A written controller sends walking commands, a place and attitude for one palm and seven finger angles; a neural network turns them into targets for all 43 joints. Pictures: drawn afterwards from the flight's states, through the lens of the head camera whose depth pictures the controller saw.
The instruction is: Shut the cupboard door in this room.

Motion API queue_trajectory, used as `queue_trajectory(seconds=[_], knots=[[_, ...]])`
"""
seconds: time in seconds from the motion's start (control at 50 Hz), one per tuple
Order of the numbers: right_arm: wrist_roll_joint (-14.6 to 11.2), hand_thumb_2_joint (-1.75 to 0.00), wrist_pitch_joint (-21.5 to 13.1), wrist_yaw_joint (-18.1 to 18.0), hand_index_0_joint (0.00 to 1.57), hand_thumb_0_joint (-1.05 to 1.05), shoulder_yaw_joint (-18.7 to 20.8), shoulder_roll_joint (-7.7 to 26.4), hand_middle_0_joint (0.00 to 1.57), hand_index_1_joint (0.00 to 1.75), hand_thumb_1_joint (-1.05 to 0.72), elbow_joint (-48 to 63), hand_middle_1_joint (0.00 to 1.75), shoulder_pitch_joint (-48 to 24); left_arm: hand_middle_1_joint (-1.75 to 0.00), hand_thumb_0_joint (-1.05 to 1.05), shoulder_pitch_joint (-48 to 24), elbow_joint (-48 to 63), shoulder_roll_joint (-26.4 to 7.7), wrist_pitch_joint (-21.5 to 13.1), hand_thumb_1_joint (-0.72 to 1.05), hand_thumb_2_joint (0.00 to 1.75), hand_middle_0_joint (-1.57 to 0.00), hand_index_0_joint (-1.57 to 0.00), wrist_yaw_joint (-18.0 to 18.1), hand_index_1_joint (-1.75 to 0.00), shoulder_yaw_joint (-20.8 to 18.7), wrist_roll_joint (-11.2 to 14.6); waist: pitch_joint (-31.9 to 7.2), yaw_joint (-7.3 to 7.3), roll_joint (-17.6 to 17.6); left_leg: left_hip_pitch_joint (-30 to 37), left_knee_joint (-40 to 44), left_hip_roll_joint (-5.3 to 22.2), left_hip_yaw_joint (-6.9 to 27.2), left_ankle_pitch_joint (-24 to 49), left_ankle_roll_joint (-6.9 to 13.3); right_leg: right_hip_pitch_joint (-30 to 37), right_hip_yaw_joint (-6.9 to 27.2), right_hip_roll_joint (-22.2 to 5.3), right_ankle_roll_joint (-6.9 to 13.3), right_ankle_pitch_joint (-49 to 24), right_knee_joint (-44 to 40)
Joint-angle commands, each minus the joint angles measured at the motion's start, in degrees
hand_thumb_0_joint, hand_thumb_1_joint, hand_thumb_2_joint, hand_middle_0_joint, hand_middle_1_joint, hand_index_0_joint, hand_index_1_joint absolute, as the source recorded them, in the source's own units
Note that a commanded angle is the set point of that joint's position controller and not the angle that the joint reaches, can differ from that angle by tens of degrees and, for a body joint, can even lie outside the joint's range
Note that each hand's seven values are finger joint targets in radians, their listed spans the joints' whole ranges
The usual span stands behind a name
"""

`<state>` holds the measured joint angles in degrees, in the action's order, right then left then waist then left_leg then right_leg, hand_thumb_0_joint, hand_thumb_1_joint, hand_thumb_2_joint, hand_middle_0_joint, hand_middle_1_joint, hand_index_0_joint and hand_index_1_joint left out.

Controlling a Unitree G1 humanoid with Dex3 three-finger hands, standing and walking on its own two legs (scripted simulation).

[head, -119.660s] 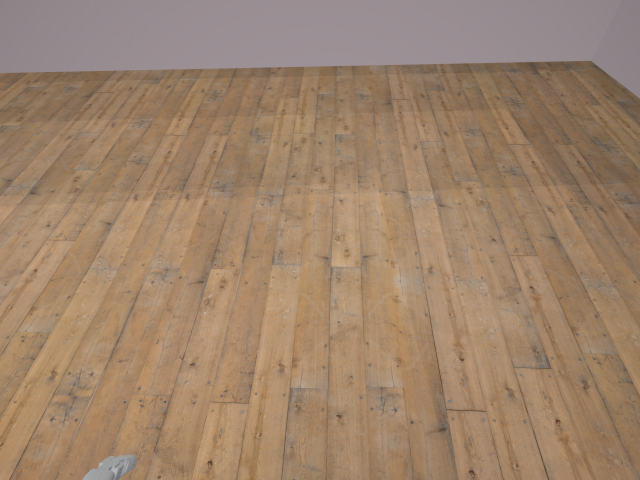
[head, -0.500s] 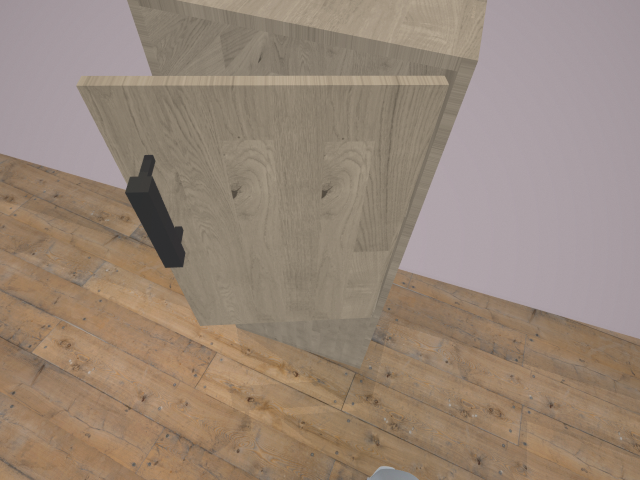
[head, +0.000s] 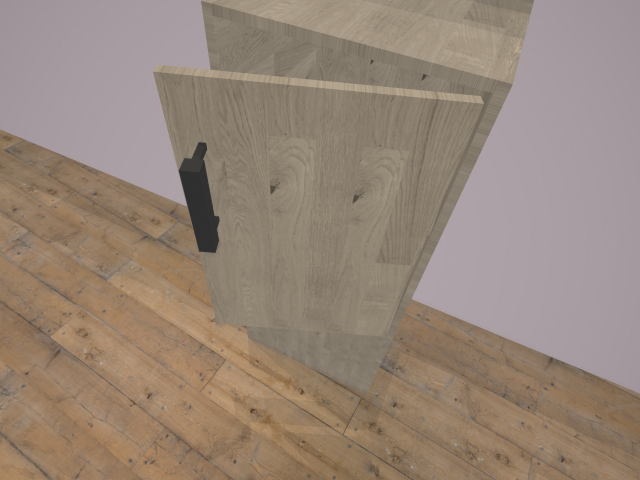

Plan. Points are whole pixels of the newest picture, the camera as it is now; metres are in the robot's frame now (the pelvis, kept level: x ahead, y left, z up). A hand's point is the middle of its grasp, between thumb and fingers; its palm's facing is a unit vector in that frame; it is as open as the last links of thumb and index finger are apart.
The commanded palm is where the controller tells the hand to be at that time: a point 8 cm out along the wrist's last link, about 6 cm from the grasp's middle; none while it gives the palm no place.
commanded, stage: come to a stop and stand still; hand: left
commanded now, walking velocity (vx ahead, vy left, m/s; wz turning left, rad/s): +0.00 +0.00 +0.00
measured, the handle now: (205, 199) +0.45 +0.21 +0.08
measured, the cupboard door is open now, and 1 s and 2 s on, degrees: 22 22 22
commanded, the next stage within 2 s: look again from close up in 0.54 s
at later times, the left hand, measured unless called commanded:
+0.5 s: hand out of the picture -0.03 +0.21 -0.15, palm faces -0.03 -0.98 -0.21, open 7.4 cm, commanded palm none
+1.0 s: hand out of the picture -0.02 +0.18 -0.15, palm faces -0.03 -0.98 -0.17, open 7.3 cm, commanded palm none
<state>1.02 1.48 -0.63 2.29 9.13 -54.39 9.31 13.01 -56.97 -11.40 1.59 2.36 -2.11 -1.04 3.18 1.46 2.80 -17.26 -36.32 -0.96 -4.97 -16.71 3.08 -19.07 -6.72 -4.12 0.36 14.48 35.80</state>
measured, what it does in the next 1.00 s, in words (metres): steps on the spot: right foot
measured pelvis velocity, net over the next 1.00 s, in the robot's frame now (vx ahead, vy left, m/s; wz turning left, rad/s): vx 0.00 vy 0.03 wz -0.02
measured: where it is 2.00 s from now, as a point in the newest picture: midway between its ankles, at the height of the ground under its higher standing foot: outside the picture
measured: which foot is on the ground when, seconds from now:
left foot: down 0.00-1.00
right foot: down 0.00-0.02, up 0.04-0.22, down 0.24-1.00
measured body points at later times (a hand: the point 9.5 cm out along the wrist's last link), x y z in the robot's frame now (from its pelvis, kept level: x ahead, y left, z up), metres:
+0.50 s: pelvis -0.03 +0.05 +0.01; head -0.02 +0.02 +0.46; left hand -0.02 +0.27 -0.14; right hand -0.03 -0.19 -0.16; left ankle +0.03 +0.08 -0.72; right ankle -0.02 -0.07 -0.72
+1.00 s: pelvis +0.00 +0.03 +0.02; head +0.02 +0.01 +0.47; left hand -0.01 +0.23 -0.14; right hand -0.01 -0.19 -0.15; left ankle +0.03 +0.08 -0.72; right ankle -0.02 -0.07 -0.72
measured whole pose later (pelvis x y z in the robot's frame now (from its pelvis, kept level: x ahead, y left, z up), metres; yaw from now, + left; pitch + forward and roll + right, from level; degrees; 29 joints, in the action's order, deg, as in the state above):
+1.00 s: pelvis +0.00 +0.03 +0.02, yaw -1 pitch +1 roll +1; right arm 0.9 -1.4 -1.4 -0.7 9.3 -63.7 15.7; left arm 17.2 -65.2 -6.1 -0.7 1.7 1.9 -0.9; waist 1.4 -0.4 -1.5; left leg -12.9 -19.9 -4.5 -7.4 -8.3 5.9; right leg -11.8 -2.1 0.3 1.7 14.9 25.9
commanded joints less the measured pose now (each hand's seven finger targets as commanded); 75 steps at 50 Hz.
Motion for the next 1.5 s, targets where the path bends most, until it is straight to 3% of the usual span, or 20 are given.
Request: queue_trajectory(seconds=[0.0, 0.02, 0.08, 0.14, 0.22, 0.3, 0.36, 0.44, 0.52, 0.72, 1.24, 1.26, 1.28, 1.3, 1.32, 1.34, 1.36, 1.4, 1.46, 1.48], knots=[[0.67, -0.90, -0.60, 0.26, 0.20, 0.00, 1.23, 9.33, 0.20, 0.30, -0.90, 7.94, 0.30, 2.14, -0.30, 0.00, 3.16, 4.32, -7.45, 0.11, 0.90, 0.90, -0.20, -0.20, -0.02, -0.30, -0.45, -0.76, -0.21, -1.92, -26.30, -7.26, 22.83, 10.37, 16.60, -17.77, 0.10, -0.82, 1.60, 1.77, 2.21, 10.23, 4.27], [0.53, -0.90, -0.62, 0.15, 0.20, 0.00, 1.15, 9.67, 0.20, 0.30, -0.90, 8.84, 0.30, 2.38, -0.30, 0.00, 3.46, 4.63, -6.63, 0.49, 0.90, 0.90, -0.20, -0.20, -0.23, -0.30, -0.24, -1.13, 1.97, -1.48, -23.85, -8.53, 25.58, 12.48, 19.31, -18.13, 1.92, -2.31, 1.74, 3.03, 1.81, 11.21, 9.02], [0.48, -0.90, -0.58, -0.09, 0.20, 0.00, 1.04, 10.50, 0.20, 0.30, -0.90, 9.16, 0.30, 2.71, -0.30, 0.00, 6.61, 2.94, -3.73, 0.25, 0.90, 0.90, -0.20, -0.20, -0.63, -0.30, 0.18, -0.82, 2.20, -0.21, -4.65, -7.53, 24.25, 13.92, 18.31, -15.27, 4.84, -3.00, 4.35, 2.14, 1.39, 8.85, 12.58], [0.44, -0.90, -1.29, -0.26, 0.20, 0.00, 0.54, 9.37, 0.20, 0.30, -0.90, 8.50, 0.30, 3.62, -0.30, 0.00, 8.09, 2.43, -2.48, -0.35, 0.90, 0.90, -0.20, -0.20, -0.71, -0.30, 0.56, -0.64, 2.22, 0.10, -2.81, -6.26, 24.21, 13.46, 17.45, -11.94, 5.24, -1.13, 5.43, 1.52, 1.40, 8.65, 7.27], [-0.05, -0.90, -1.67, -0.21, 0.20, 0.00, -0.04, 7.63, 0.20, 0.30, -0.90, 6.61, 0.30, 4.92, -0.30, 0.00, 10.80, 1.19, -3.28, -1.39, 0.90, 0.90, -0.20, -0.20, -0.34, -0.30, 0.88, -0.69, -0.51, 0.05, -2.96, -3.01, 22.09, 9.76, 15.07, -11.94, 2.13, 3.78, 9.06, 0.62, 3.04, 5.21, -8.48], [-0.13, -0.90, -1.82, -0.10, 0.20, 0.00, -0.34, 7.54, 0.20, 0.30, -0.90, 3.78, 0.30, 9.23, -0.30, 0.00, 5.98, 1.12, -4.02, -2.81, 0.90, 0.90, -0.20, -0.20, -0.27, -0.30, 1.76, -0.08, -1.21, -3.97, 11.44, 8.48, 12.78, 4.09, 8.15, -0.62, -0.25, -6.66, 17.54, -4.73, 6.17, 13.57, -17.00], [-0.03, -0.90, -2.09, -0.08, 0.20, 0.00, -1.03, 6.72, 0.20, 0.30, -0.90, 1.14, 0.30, 11.22, -0.30, 0.00, 3.56, 1.56, -4.22, -2.61, 0.90, 0.90, -0.20, -0.20, -0.28, -0.30, 1.75, 0.13, -0.12, -4.91, 2.65, 11.62, 14.03, 5.08, 8.42, 0.17, -0.29, -10.77, 15.40, -3.82, 5.16, 14.98, -15.97], [0.15, -0.90, -2.66, -0.35, 0.20, 0.00, -1.26, 8.11, 0.20, 0.30, -0.90, -0.39, 0.30, 8.33, -0.30, 0.00, 8.44, -0.81, -3.86, -1.56, 0.90, 0.90, -0.20, -0.20, -0.36, -0.30, 1.49, 0.03, 1.10, -0.93, -8.62, 0.09, 27.24, 9.62, 16.67, -13.99, 0.63, 0.88, 9.05, 1.11, 3.18, 8.47, -6.97], [-0.03, -0.90, -2.55, -0.74, 0.20, 0.00, -1.15, 7.44, 0.20, 0.30, -0.90, -1.93, 0.30, 8.31, -0.30, 0.00, 9.96, -2.90, -2.68, -1.03, 0.90, 0.90, -0.20, -0.20, -0.35, -0.30, 1.51, -0.33, 1.53, 0.24, -5.70, -0.42, 28.55, 10.47, 17.35, -13.84, 1.00, 2.18, 7.52, 1.32, 2.86, 7.23, -5.77], [-0.01, -0.90, -2.72, -0.70, 0.20, 0.00, -1.30, 5.76, 0.20, 0.30, -0.90, -5.45, 0.30, 10.78, -0.30, 0.00, 6.77, -4.14, -1.36, -2.19, 0.90, 0.90, -0.20, -0.20, -0.34, -0.30, 2.17, 0.08, 0.80, -1.70, -0.39, 3.11, 25.21, 8.30, 13.17, -5.83, 0.33, 2.38, 11.72, -1.02, 3.66, 5.50, -13.75], [-0.42, -0.90, -4.07, -1.54, 0.20, 0.00, -2.73, 4.43, 0.20, 0.30, -0.90, -9.53, 0.30, 9.16, -0.30, 0.00, 7.30, -7.19, -1.14, -3.46, 0.90, 0.90, -0.20, -0.20, 0.08, -0.30, 3.17, 0.51, -1.50, -1.60, -1.96, 10.56, 17.96, 7.41, 7.95, 16.68, 0.25, 7.75, 12.64, -2.69, 2.90, -10.27, -15.90], [-1.06, -0.90, -3.82, -0.82, 0.20, 0.00, -2.28, 6.83, 0.20, 0.30, -0.90, -5.52, 0.30, 4.99, -0.30, 0.00, 12.43, -8.33, -2.61, -4.44, 0.90, 0.90, -0.20, -0.20, 2.25, -0.30, 2.73, -0.39, -1.17, 0.34, 5.09, 5.57, 6.85, 8.57, 7.23, 15.11, -1.06, 8.56, 13.24, -4.28, -0.41, -19.96, -17.39], [-1.90, -0.90, -13.55, -6.10, 0.20, 0.00, 0.80, 19.87, 0.20, 0.30, -0.90, 14.65, 0.30, 12.18, -0.30, 0.00, -37.15, 84.01, -31.80, -19.18, 0.90, 0.90, -0.20, -0.20, 2.44, -0.30, -16.55, 7.19, -21.57, -11.41, -3.39, 23.46, 12.22, 4.17, 7.71, 21.36, 1.39, 1.55, 7.88, 2.45, -0.39, -17.73, -8.66], [-2.58, -0.90, -18.33, -6.34, 0.20, 0.00, -3.18, 11.61, 0.20, 0.30, -0.90, 12.89, 0.30, 6.05, -0.32, 0.00, -3.95, 71.15, -8.68, -15.84, 0.90, 0.90, -0.22, -0.22, 2.33, -0.32, 2.14, 7.99, -32.84, -3.69, -19.61, 29.07, 10.63, 3.08, 4.38, 30.89, -0.17, 3.62, 5.74, 6.30, 1.61, -10.98, -6.49], [-2.30, -0.90, -20.67, -6.16, 0.20, 0.00, -2.43, 12.99, 0.20, 0.30, -0.90, 9.29, 0.30, 5.89, -0.34, 0.00, -2.94, 70.08, -9.40, -13.60, 0.90, 0.90, -0.24, -0.24, 5.42, -0.34, -1.70, 9.90, -29.66, -2.64, -20.62, 29.07, 11.01, 4.58, 5.90, 34.78, -3.40, 3.91, 4.45, 6.16, 1.83, -4.25, -6.60], [-3.31, -0.90, -20.87, -4.39, 0.20, 0.00, -3.00, 9.02, 0.20, 0.30, -0.90, 7.06, 0.30, 3.94, -0.36, 0.00, 13.48, 49.12, 7.55, -5.68, 0.90, 0.90, -0.25, -0.25, 5.18, -0.36, 8.40, 8.71, -16.13, -3.49, -13.79, 18.45, 13.13, 4.89, 7.45, 27.48, -2.87, -1.98, 4.20, 4.44, 1.02, -0.98, -4.96], [-3.60, -0.90, -21.29, -3.17, 0.20, 0.00, -1.49, 12.27, 0.20, 0.30, -0.90, 11.33, 0.30, 5.81, -0.38, 0.00, 4.44, 61.87, 5.18, -6.91, 0.90, 0.90, -0.27, -0.27, 5.40, -0.38, 9.03, 10.25, -9.59, -4.89, -12.15, 12.66, 11.18, 4.29, 9.29, 19.59, -2.23, -2.33, 4.00, 3.85, 1.28, -2.61, -6.09], [-2.23, -0.90, -22.16, -2.12, 0.20, 0.00, 0.22, 13.60, 0.20, 0.30, -0.90, 14.80, 0.30, 3.67, -0.42, 0.00, 6.04, 55.26, 3.52, -11.36, 0.90, 0.90, -0.31, -0.31, 3.64, -0.42, 5.55, 9.16, -0.61, -6.40, 1.16, 2.90, 5.07, 2.47, 9.80, 12.99, -1.60, -9.44, 2.54, 3.67, 0.97, -3.33, -6.74], [-1.41, -0.90, -21.34, -0.30, 0.20, 0.00, 2.02, 12.09, 0.20, 0.30, -0.90, 19.44, 0.30, 1.05, -0.48, 0.00, 29.11, 43.67, 5.63, -20.50, 0.90, 0.90, -0.36, -0.36, -4.20, -0.48, -0.27, 12.31, -4.43, 0.51, 19.64, -10.91, -3.61, 0.28, 8.52, 11.04, -2.59, -11.41, 2.97, 3.15, -0.20, -10.26, 1.43], [-1.25, -0.90, -20.85, 0.38, 0.20, 0.00, 2.35, 12.05, 0.20, 0.30, -0.90, 20.98, 0.30, 0.13, -0.50, 0.00, 33.57, 44.53, 5.54, -24.69, 0.90, 0.90, -0.38, -0.38, -8.18, -0.50, -1.62, 14.03, -7.42, 1.96, 21.98, -14.53, -5.88, -0.60, 7.46, 10.16, -3.08, -10.21, 3.85, 2.84, -0.77, -14.57, 4.56]])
